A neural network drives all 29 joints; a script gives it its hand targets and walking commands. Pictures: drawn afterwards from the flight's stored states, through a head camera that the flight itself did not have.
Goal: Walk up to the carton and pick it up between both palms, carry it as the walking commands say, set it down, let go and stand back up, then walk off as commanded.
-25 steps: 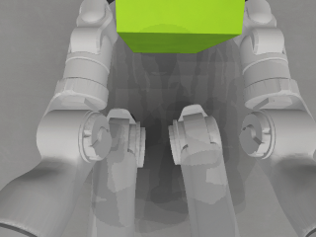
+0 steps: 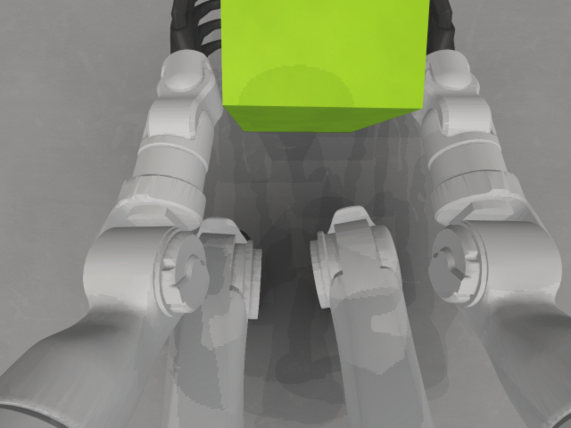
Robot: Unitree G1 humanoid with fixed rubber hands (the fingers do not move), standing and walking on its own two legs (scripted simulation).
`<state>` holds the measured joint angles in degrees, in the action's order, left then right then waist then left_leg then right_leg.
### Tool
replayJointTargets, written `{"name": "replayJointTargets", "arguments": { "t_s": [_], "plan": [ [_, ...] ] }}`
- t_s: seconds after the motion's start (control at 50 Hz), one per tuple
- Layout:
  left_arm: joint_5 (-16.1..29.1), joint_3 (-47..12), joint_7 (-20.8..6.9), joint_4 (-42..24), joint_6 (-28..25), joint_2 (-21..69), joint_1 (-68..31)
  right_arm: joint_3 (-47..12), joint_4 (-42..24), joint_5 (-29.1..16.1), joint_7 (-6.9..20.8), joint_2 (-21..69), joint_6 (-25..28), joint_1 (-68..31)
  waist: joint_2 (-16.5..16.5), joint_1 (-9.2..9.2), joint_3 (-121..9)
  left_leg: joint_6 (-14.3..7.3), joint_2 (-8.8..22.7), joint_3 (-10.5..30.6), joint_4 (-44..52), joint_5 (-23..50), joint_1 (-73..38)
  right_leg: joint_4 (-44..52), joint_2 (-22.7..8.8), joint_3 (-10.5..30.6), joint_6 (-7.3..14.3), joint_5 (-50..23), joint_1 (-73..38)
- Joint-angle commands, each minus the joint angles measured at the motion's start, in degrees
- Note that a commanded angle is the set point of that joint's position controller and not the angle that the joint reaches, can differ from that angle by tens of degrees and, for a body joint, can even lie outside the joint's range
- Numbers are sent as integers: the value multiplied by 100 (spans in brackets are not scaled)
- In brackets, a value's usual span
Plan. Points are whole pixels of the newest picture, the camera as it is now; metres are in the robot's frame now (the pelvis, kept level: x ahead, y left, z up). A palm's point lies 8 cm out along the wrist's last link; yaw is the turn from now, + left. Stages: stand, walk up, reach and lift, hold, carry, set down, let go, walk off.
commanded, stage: set down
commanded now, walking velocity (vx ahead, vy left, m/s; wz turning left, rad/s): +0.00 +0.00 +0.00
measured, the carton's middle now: (307, 64) +0.50 -0.04 -0.23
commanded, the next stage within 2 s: none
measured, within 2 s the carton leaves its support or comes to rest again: rests again in 0.54 s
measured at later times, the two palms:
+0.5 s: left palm (188, 56) +0.51 +0.09 -0.17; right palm (430, 52) +0.49 -0.19 -0.18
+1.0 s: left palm (169, 70) +0.50 +0.12 -0.18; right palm (469, 62) +0.48 -0.23 -0.19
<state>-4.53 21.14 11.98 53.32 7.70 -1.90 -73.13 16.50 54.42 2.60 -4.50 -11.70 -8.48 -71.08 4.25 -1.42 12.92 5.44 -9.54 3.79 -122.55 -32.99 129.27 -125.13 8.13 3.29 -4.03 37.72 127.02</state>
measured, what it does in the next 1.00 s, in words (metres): stands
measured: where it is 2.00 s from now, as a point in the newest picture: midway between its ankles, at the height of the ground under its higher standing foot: (292, 300)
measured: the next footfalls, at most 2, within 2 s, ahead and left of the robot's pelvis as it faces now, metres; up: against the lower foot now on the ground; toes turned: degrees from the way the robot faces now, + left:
none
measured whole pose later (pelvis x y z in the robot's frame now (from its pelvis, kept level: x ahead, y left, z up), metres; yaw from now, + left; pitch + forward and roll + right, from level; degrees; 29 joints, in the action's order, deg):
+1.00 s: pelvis -0.01 +0.00 +0.00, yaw -1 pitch +39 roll +2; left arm 10.1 7.7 9.6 58.0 1.3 -13.0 -71.6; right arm 4.9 62.1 -10.0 -4.2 -21.8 -0.4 -73.3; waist 2.2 -1.2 16.3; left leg 4.6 -6.2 2.1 -121.6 -31.8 128.8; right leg -123.8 4.6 1.5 -0.8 33.6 128.9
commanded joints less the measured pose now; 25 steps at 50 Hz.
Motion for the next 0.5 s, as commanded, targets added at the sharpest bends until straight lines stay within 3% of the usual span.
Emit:
{"name": "replayJointTargets", "arguments": {
  "t_s": [0.0,0.04,0.08,0.22,0.26,0.28,0.32,0.4,0.42,0.48],
  "plan": [
    [352,-2254,-1409,-287,-166,5106,-2762,-2315,-713,-458,1441,5156,250,-3283,-430,-398,-6424,-393,-216,-768,475,2293,-3305,1132,36,-716,192,-2662,-2565],
    [316,-2164,-1401,-202,-177,5129,-2746,-2271,-548,-418,1413,5116,247,-3198,-344,-354,-6205,-387,-203,-814,491,2189,-3223,1151,50,-694,205,-2568,-2474],
    [319,-2147,-1439,-170,-184,5104,-2771,-2223,-463,-350,1413,5072,240,-3169,-410,-413,-6135,-397,-197,-793,461,2146,-3134,1150,58,-684,208,-2491,-2422],
    [271,-1932,-1495,11,-172,4816,-2839,-2117,-294,-316,1381,5006,231,-3348,-526,-326,-5872,-396,-171,-865,443,1680,-2696,1221,8,-639,203,-2196,-2556],
    [185,-1839,-1493,93,-170,4738,-2821,-1995,-282,-305,1391,4892,250,-3324,-312,-279,-5848,-382,-155,-891,439,1676,-2776,1157,-2,-601,230,-2167,-2493],
    [182,-1865,-1494,40,-188,4669,-2909,-2006,-291,-279,1381,4915,255,-3333,-413,-292,-5885,-388,-153,-885,409,1664,-2723,1163,16,-586,223,-2205,-2545],
    [205,-1783,-1473,82,-218,4508,-2876,-1953,-211,-296,1350,4733,286,-3337,-486,-366,-5794,-411,-147,-840,416,1579,-2622,1169,-25,-575,220,-2157,-2559],
    [215,-1719,-1423,64,-269,4250,-2700,-1826,-247,-278,1276,4374,354,-3261,-401,-274,-5840,-364,-157,-860,461,1626,-2707,1167,-25,-614,194,-2157,-2612],
    [204,-1728,-1396,146,-285,4131,-2689,-1783,-164,-261,1249,4191,382,-3157,-368,-393,-5870,-350,-108,-856,396,1685,-2763,1146,-42,-573,204,-2240,-2586],
    [296,-1618,-1284,138,-361,3557,-2518,-1574,-73,-241,1073,3573,459,-3021,-440,-396,-5926,-311,-105,-861,421,1726,-2962,1114,-62,-647,170,-2229,-2714]
  ]
}}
